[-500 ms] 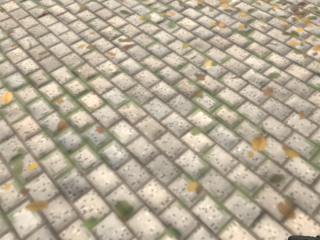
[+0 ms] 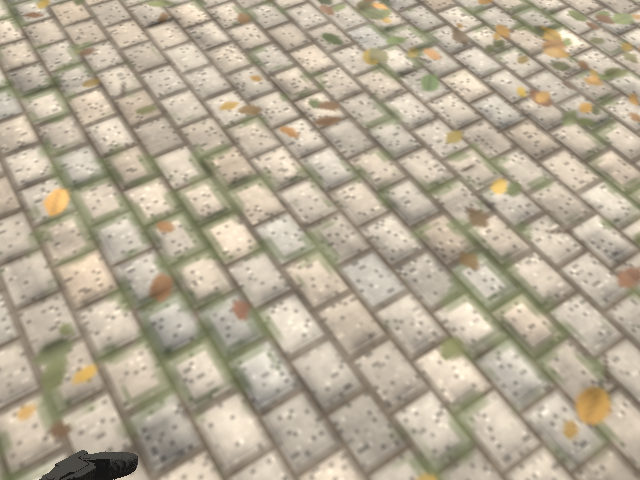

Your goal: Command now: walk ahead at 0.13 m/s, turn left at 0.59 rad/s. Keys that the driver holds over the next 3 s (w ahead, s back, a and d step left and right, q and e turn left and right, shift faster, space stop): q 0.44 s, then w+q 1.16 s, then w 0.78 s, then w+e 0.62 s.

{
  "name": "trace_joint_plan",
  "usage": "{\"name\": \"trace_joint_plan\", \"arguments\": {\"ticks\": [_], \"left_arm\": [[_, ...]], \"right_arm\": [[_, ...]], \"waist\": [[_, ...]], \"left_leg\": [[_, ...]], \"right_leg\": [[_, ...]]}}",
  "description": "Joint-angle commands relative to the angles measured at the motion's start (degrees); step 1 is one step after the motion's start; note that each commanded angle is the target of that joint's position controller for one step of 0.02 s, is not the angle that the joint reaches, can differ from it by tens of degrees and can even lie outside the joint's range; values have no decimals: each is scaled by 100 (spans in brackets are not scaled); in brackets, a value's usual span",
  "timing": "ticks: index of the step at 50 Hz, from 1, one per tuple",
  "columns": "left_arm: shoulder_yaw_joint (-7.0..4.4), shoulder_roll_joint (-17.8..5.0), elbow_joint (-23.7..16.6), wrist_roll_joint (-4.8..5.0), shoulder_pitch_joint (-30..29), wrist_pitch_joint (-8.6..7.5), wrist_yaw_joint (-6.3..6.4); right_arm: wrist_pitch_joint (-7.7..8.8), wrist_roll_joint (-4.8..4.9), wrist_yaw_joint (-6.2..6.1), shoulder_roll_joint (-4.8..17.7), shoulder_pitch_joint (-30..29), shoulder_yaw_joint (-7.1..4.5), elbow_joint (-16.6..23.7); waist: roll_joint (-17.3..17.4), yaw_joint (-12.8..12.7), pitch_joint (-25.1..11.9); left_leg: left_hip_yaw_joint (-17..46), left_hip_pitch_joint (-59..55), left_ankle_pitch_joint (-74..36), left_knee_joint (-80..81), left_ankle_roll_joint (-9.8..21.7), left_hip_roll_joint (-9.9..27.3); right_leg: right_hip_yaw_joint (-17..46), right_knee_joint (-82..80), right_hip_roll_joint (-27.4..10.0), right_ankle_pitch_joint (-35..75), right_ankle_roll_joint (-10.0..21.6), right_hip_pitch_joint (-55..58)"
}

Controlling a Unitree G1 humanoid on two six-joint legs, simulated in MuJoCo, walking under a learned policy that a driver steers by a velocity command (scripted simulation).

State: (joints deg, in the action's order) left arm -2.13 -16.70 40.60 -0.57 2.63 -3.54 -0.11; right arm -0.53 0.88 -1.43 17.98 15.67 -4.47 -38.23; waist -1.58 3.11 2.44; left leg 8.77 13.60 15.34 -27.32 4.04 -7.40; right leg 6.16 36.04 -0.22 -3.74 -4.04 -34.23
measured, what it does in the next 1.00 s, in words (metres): walks ahead, turning left: right foot, then left foot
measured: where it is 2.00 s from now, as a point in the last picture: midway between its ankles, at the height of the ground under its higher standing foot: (89, 428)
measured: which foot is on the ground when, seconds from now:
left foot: down 0.00-0.08, up 0.10-0.48, down 0.50-0.96, up 0.98-1.00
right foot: up 0.00-0.04, down 0.06-0.50, up 0.52-0.94, down 0.96-1.00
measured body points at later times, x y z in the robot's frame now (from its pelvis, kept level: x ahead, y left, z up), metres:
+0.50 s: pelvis +0.06 +0.00 -0.01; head +0.08 +0.03 +0.44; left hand +0.12 +0.32 -0.12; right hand +0.29 -0.22 -0.09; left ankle +0.03 +0.10 -0.74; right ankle +0.15 -0.13 -0.74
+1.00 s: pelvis +0.22 +0.05 -0.01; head +0.23 +0.07 +0.44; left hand +0.24 +0.39 -0.08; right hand +0.41 -0.17 -0.12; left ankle +0.03 +0.10 -0.71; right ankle +0.32 -0.02 -0.74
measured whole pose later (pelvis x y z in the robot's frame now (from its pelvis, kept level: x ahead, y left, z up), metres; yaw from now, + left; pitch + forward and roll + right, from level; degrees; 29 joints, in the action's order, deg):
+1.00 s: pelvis +0.22 +0.05 -0.01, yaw +35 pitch +3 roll -2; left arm -4.1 -16.7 41.3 0.1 4.1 -6.8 -1.8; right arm 0.8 1.7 -1.5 17.9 23.6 -4.2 -40.0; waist 1.8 3.5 -1.4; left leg 13.1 11.3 28.7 -43.5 1.8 -2.9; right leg 0.6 28.5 2.7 -10.0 0.7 -20.9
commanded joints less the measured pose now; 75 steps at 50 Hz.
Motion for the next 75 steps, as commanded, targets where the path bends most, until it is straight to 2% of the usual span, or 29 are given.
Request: {"name": "trace_joint_plan", "arguments": {"ticks": [1, 3, 4, 5, 6, 8, 11, 18, 23, 24, 26, 27, 28, 31, 42, 47, 48, 49, 50, 51, 55, 65, 68, 70, 71, 72, 73, 74, 75], "left_arm": [[-248, -721, -375, 12, 66, -87, -22], [-315, -837, -340, -50, 429, -170, 10], [-378, -1177, -384, -148, 699, -160, 81], [-400, -1264, -288, -251, 844, -34, 90], [-361, -942, -352, -59, 761, 36, 90], [-229, -543, -489, -64, 410, 147, 124], [-243, -643, -493, -98, 59, 257, 190], [-391, -914, -364, -20, 140, 360, 195], [-450, -1019, -220, 174, 170, 421, 140], [-422, -847, -137, 199, 313, 435, 129], [-280, -328, -570, 6, -171, 365, 78], [-399, -694, -675, 113, -645, 219, 70], [-476, -876, -633, 209, -480, 134, 38], [-517, -819, -268, 18, -54, 12, 12], [-331, -519, -417, 181, -789, -245, -190], [-491, -878, -164, 152, 369, -399, -148], [-566, -1142, -53, 63, 1243, -414, -95], [-693, -1748, 122, -42, 1877, -344, -92], [-613, -1350, 152, 56, 1779, -326, -132], [-491, -930, 83, 93, 1559, -297, -107], [-318, -472, 103, 2, 1063, -234, -9], [-393, -987, 445, 132, 1336, -183, 52], [-453, -1230, 507, 210, 1438, -89, 71], [-497, -1392, 487, 239, 1462, 16, 119], [-448, -1288, 441, 238, 1442, 29, 143], [-262, -742, 322, -13, 1740, 1, 124], [-76, -362, -36, -1, 2027, -168, 33], [-220, -1010, -104, 179, 1308, -341, -44], [-212, -1018, -279, 319, 903, -421, -75]], "right_arm": [[5, 0, -67, 795, -178, -217, 410], [12, 8, -70, 584, -379, -150, 525], [40, -96, -66, 251, -230, -42, 633], [31, -14, -52, 225, 722, -17, 624], [2, -26, -37, 807, 888, -146, 439], [-201, 34, -90, 1032, 184, -268, 404], [-345, 41, -80, 646, 74, -192, 523], [-271, -8, 51, 419, -343, -78, 746], [-293, -9, 178, 498, 92, -170, 599], [-298, -3, 162, 591, 406, -240, 449], [-216, -9, 75, 1680, 926, -486, 475], [-18, -200, 106, 1439, 773, -399, 537], [125, -201, 86, 1199, 417, -304, 528], [224, -68, 8, 767, 101, -135, 511], [248, 74, -34, 986, 791, -235, 178], [190, 58, -2, 617, 537, -124, 231], [208, -31, 12, 267, 438, -5, 331], [289, 91, -14, -30, 739, 90, 636], [333, 191, -33, 536, 861, -25, 516], [322, 167, -14, 824, 473, -104, 452], [277, 92, 110, 487, -16, -83, 501], [316, 52, 418, 33, -1309, 122, 956], [293, 44, 489, 261, -1329, 12, 1047], [239, 33, 475, 637, -461, -196, 879], [196, 60, 398, 916, 499, -375, 635], [116, 108, 265, 1341, 1106, -483, 489], [207, 112, 287, 1703, 750, -468, 726], [291, 55, 339, 1152, 817, -330, 767], [363, 8, 343, 996, 638, -265, 690]], "waist": [[910, -271, -775], [835, -515, -869], [-28, -474, -1374], [-1483, -41, -1864], [-1106, -114, -1785], [-367, -273, -1094], [-618, -179, -578], [-768, -410, -935], [-672, -150, -944], [-442, -75, -911], [1879, 107, -307], [1348, 312, -169], [1294, 10, 12], [1118, -238, -158], [1019, 126, 79], [1081, -496, -421], [481, -886, -1107], [-1394, -747, -1652], [-1305, -710, -1238], [-842, -780, -620], [-549, -532, -21], [-208, -744, 244], [-311, -538, 85], [-418, 33, -500], [-239, 556, -962], [877, 534, -1470], [1933, -32, -2420], [961, 425, -2361], [756, 329, -1493]], "left_leg": [[1448, -333, -2480, -49, 588, 1328], [1437, -142, -1749, -758, 268, 939], [805, 517, -120, -2067, -51, 441], [229, 1805, 2844, -3213, -389, -197], [155, 2175, 2517, -4036, -621, 304], [-107, 2274, 1654, -4526, -819, 596], [-501, 1810, 994, -4203, -892, 727], [-886, 1059, 667, -2322, -752, 1030], [-1305, -27, -34, -552, -281, 786], [-1209, -625, -14, -222, -64, 688], [2719, -1272, 1888, 1319, 1412, 2722], [3142, -902, 2734, 1841, 1597, 2798], [2743, -826, 2839, 1909, 1305, 2645], [1651, -813, 1596, 1744, 788, 2027], [1409, -465, 483, 1384, 804, 1721], [1619, -75, -123, 307, 466, 1342], [1097, 593, 108, -1181, 215, 955], [219, 2504, 1753, -3024, -162, 187], [240, 3327, 1812, -4011, -267, 593], [218, 3523, 1307, -4328, -277, 839], [-104, 2998, 161, -3977, -326, 1295], [-961, 2405, -1611, -1344, -292, 1193], [-1270, 1877, -1096, -958, 26, 854], [-1515, 623, -702, -811, 344, 413], [-1400, -860, -1016, -521, 575, 279], [198, -2577, -1050, -558, 909, 1312], [3733, -3886, 538, 506, 2117, 2629], [3702, -3701, 976, 1000, 1780, 2540], [2937, -2947, 657, 1087, 1548, 2369]], "right_leg": [[-30, -568, 229, -169, 125, 921], [36, -1367, -151, 966, 422, 1854], [938, -1226, -1314, 2831, 872, 3021], [2639, -1227, -2576, 3598, 2055, 4173], [2960, -1385, -2639, 2399, 2185, 3950], [1600, -1524, -1858, 984, 1722, 3098], [518, -1981, -1302, 254, 1588, 2033], [-174, -2000, -1637, 531, 1787, 2402], [-563, -1562, -1666, -481, 1346, 2146], [-803, -1195, -1470, -1516, 1021, 1596], [-1290, 1696, 69, -3345, 176, -1369], [-276, 2314, -72, -2962, 344, -1594], [-131, 2321, -221, -2278, 489, -1628], [-234, 1997, -297, -979, 340, -1059], [-268, -603, 111, -258, 78, 382], [-282, -1315, -6, -362, 500, 2465], [538, -1289, -856, -725, 837, 3831], [2953, -1832, -2134, -2154, 1670, 5308], [3709, -2149, -2410, -3199, 1838, 5090], [2890, -2157, -2176, -2985, 1651, 4577], [766, -2467, -1425, -599, 1288, 3305], [-1162, -2716, -1349, 1191, 1183, 3220], [-1485, -2114, -1481, 3125, 1038, 3743], [-1682, -661, -1445, 4667, 918, 3791], [-1793, 616, -1276, 4303, 753, 3080], [-1759, 2529, -884, 544, 532, 1495], [-784, 4416, 274, -3043, 333, -445], [54, 4586, -33, -2661, 436, -981], [-49, 4278, -215, -2177, 531, -1166]]}}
